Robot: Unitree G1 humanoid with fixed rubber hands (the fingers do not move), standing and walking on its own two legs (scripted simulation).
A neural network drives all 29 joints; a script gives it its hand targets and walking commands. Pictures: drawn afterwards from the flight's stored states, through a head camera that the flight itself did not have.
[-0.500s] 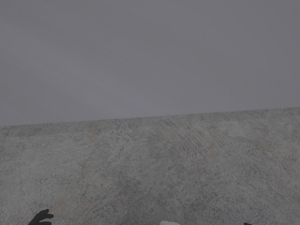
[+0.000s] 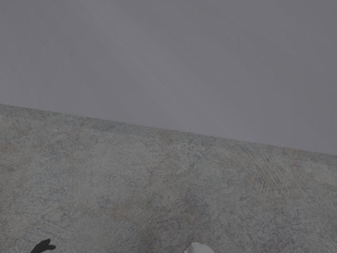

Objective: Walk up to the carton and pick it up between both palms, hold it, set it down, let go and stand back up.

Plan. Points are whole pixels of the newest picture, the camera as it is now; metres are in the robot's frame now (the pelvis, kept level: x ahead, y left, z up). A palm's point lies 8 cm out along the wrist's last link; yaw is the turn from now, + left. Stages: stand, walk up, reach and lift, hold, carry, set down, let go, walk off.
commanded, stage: walk up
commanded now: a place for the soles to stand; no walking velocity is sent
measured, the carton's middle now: out of the picture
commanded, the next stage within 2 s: none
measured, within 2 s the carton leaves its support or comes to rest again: neither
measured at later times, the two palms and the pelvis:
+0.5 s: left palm out of the picture -0.01 +0.45 -0.07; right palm out of the picture +0.08 -0.15 -0.10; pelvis -0.05 +0.12 +0.01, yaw +14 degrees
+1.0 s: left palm out of the picture -0.17 +0.56 -0.09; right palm out of the picture +0.13 +0.03 -0.09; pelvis -0.10 +0.24 +0.01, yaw +31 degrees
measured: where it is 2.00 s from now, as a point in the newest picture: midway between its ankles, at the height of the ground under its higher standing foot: outside the picture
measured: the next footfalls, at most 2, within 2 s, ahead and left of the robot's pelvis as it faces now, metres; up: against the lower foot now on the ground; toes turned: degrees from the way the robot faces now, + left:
right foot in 0.22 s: +0.08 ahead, -0.01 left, +0.00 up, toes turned +9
left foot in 0.60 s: -0.02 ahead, +0.34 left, +0.00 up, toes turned +13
